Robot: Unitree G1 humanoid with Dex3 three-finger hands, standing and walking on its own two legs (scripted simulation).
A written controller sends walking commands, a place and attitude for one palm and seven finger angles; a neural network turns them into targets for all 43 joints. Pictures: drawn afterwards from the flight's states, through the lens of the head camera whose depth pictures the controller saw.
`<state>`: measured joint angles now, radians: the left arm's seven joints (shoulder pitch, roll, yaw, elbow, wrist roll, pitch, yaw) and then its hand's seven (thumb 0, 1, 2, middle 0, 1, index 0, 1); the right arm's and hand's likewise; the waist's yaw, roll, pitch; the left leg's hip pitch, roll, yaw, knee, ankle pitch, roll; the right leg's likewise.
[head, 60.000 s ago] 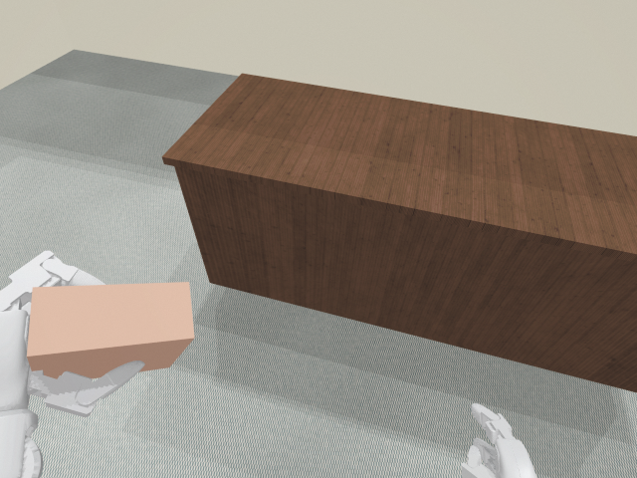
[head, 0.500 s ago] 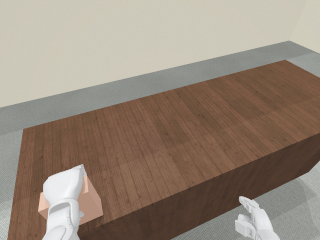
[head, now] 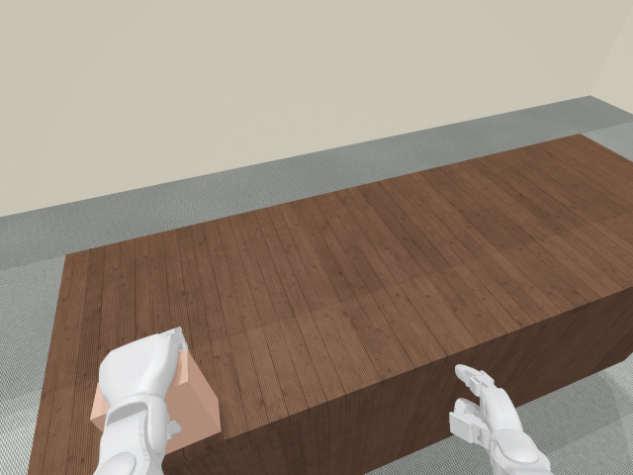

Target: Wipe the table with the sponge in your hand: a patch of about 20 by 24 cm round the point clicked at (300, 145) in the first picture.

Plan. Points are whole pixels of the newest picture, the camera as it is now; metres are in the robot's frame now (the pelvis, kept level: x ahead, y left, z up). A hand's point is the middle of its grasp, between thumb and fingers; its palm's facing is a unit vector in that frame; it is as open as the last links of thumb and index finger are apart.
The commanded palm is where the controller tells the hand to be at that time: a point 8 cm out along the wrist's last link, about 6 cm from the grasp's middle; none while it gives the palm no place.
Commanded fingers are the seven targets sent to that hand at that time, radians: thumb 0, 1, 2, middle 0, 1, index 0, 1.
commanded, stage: lift the sponge slowly off the table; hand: left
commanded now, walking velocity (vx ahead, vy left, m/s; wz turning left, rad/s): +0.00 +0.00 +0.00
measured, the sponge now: (168, 416) +0.19 +0.25 -0.06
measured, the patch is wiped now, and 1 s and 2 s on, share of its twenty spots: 0.95 0.95 0.95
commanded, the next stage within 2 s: bring the sponge back beside the body in 1.18 s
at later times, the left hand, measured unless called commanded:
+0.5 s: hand (147, 379) +0.20 +0.26 +0.03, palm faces +0.00 -0.19 -0.98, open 10.0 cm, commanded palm +0.17 +0.26 +0.11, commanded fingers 0.00 0.10 1.30 -1.20 -1.60 -1.20 -1.60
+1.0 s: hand (136, 360) +0.21 +0.26 +0.06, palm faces +0.04 -0.18 -0.98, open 10.0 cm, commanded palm +0.17 +0.26 +0.14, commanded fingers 0.00 0.10 1.30 -1.20 -1.60 -1.20 -1.60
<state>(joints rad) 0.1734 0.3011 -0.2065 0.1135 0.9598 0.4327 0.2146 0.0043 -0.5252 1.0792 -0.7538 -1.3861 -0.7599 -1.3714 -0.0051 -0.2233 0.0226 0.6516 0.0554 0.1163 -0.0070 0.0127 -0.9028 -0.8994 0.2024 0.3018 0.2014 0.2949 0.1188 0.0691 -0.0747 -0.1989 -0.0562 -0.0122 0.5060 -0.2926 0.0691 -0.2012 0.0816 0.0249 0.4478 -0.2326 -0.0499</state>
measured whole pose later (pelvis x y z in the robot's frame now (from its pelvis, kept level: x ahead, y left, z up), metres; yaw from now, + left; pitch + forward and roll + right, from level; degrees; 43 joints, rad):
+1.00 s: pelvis -0.01 -0.01 +0.01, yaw +0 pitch -5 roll -1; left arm 0.15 0.39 -0.15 -0.09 0.91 0.51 0.07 0.00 -0.53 1.08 -0.76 -1.38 -0.76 -1.36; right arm -0.04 -0.25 0.05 0.67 0.06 0.12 -0.02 0.01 -0.90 -0.90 0.20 0.30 0.20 0.29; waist 0.12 0.09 -0.03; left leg -0.07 -0.05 -0.01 0.40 -0.23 0.06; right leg -0.07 0.09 0.03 0.34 -0.17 -0.06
